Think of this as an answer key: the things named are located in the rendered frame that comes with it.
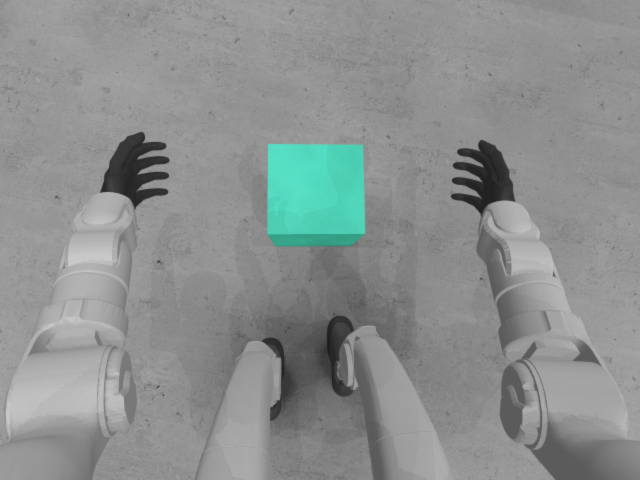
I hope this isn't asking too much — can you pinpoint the right robot hand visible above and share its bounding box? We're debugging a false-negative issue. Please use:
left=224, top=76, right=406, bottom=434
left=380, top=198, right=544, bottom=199
left=451, top=140, right=515, bottom=216

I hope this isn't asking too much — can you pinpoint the right robot shin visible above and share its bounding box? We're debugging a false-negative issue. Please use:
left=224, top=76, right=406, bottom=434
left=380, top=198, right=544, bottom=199
left=337, top=326, right=390, bottom=387

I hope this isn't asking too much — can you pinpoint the left robot forearm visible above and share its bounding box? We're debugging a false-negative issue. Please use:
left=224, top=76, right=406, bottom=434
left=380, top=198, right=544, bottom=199
left=4, top=192, right=137, bottom=439

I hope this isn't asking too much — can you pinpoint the left robot hand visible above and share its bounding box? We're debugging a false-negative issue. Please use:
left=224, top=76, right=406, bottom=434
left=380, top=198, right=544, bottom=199
left=100, top=132, right=169, bottom=209

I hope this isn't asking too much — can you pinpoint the robot left upper arm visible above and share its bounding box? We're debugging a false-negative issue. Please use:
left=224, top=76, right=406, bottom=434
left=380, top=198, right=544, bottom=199
left=0, top=345, right=137, bottom=480

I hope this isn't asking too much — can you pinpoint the carton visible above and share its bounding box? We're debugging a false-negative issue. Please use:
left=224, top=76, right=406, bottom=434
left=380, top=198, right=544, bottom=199
left=267, top=144, right=365, bottom=246

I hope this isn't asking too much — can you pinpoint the robot right upper arm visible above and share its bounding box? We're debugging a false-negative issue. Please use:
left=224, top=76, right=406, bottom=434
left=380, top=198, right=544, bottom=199
left=500, top=358, right=640, bottom=480

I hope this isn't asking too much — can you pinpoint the robot left foot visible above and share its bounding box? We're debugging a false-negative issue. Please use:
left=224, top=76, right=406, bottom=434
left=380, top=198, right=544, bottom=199
left=261, top=338, right=284, bottom=421

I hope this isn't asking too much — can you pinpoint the right robot forearm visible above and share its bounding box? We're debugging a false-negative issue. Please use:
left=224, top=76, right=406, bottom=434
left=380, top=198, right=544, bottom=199
left=476, top=201, right=628, bottom=437

